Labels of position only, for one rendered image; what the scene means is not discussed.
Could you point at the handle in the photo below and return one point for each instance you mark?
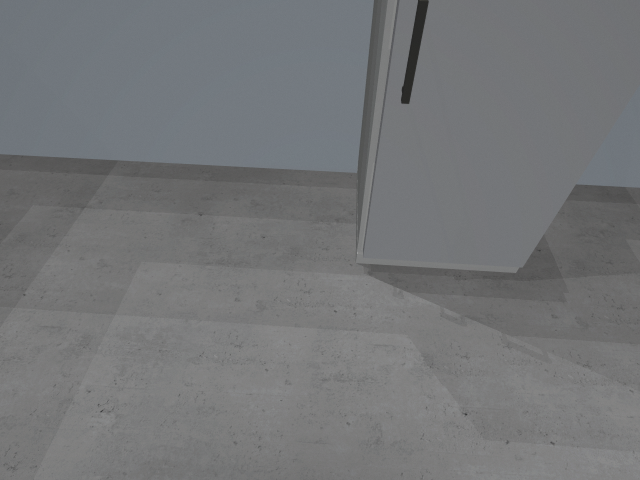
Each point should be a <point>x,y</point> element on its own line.
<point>414,50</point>

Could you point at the fridge door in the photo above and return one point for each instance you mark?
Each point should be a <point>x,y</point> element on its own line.
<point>511,100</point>

